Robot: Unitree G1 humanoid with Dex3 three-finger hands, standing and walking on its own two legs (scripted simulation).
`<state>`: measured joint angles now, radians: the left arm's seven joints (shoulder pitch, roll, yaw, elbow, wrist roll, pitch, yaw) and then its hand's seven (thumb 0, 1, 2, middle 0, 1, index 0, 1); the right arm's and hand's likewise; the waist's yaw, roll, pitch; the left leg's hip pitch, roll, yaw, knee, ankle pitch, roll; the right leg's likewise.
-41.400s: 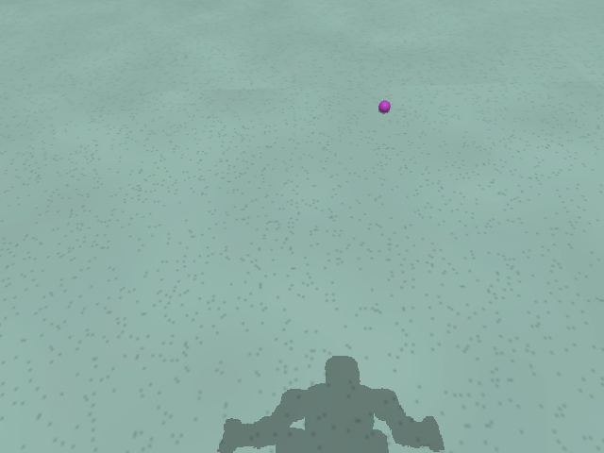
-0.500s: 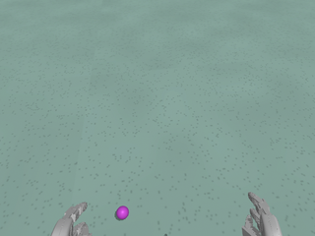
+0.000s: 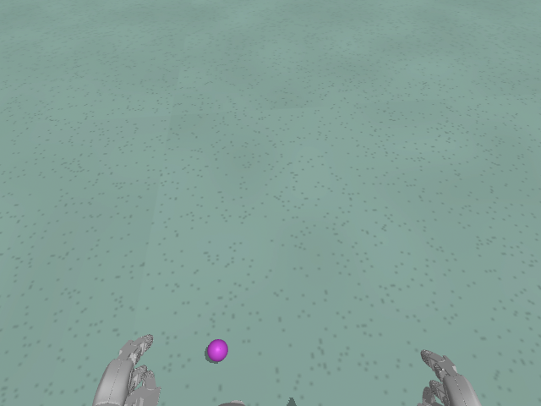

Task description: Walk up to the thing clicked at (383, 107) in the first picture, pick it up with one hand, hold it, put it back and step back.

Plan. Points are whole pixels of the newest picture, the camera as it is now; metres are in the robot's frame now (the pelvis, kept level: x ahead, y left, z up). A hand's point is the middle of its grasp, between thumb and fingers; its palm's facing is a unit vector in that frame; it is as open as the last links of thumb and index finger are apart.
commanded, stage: stand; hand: left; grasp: from above
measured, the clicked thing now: (217, 350) +0.41 +0.22 -0.69
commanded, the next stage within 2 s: none
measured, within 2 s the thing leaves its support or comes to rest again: neither
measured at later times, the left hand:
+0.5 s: hand out of the picture +0.03 +0.24 -0.12, palm faces +0.06 -0.95 -0.31, open 7.4 cm
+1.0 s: hand out of the picture +0.02 +0.25 -0.11, palm faces +0.04 -0.94 -0.34, open 7.4 cm
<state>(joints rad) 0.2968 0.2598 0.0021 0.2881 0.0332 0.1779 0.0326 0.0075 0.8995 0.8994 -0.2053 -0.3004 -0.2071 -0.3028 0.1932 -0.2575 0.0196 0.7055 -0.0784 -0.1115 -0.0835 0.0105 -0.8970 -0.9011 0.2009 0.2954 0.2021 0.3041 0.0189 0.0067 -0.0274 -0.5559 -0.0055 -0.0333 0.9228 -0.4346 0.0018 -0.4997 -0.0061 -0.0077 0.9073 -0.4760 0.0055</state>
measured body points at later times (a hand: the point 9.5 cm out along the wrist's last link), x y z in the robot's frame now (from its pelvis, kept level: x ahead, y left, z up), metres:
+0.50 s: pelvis +0.00 +0.01 +0.05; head +0.00 +0.01 +0.50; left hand +0.02 +0.29 -0.09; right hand +0.07 -0.27 -0.09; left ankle +0.02 +0.12 -0.69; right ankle +0.00 -0.13 -0.69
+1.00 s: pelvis -0.01 +0.00 +0.05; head -0.01 +0.00 +0.50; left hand +0.02 +0.29 -0.08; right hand +0.06 -0.29 -0.09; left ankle +0.02 +0.12 -0.69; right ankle +0.00 -0.13 -0.69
